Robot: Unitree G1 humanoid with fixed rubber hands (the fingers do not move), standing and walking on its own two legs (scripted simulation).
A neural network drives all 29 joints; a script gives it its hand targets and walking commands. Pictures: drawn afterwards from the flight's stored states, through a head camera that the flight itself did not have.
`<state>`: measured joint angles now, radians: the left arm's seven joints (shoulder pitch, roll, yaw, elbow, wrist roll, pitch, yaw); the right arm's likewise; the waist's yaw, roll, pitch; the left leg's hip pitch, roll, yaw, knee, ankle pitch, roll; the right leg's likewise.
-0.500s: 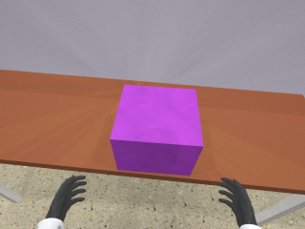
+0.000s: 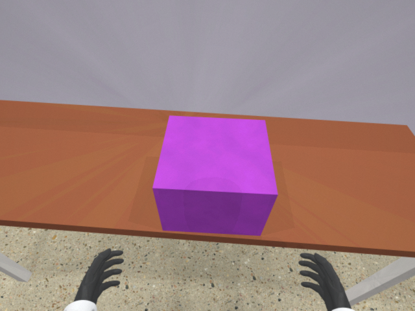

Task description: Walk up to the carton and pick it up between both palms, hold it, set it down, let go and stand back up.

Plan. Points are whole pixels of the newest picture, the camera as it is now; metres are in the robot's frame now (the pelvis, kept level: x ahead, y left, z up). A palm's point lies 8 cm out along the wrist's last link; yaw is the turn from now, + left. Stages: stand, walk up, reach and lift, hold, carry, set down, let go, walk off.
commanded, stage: set down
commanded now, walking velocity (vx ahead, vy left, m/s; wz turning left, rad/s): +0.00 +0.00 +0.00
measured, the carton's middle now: (214, 174) +0.40 +0.00 +0.01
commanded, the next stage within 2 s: let go in 0.68 s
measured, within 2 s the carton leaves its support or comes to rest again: neither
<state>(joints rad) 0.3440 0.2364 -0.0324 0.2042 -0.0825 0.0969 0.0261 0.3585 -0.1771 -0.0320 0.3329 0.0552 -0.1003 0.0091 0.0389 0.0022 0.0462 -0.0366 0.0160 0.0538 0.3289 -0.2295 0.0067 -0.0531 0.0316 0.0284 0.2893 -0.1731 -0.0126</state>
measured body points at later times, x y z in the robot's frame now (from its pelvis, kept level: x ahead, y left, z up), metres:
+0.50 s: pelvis +0.00 -0.01 +0.00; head +0.00 -0.01 +0.45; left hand +0.16 +0.24 -0.07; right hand +0.17 -0.23 -0.08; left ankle -0.03 +0.11 -0.75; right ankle -0.01 -0.12 -0.75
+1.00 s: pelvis +0.01 -0.01 +0.00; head +0.01 +0.00 +0.45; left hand +0.17 +0.23 -0.09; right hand +0.17 -0.24 -0.09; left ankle -0.03 +0.11 -0.75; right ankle -0.01 -0.11 -0.75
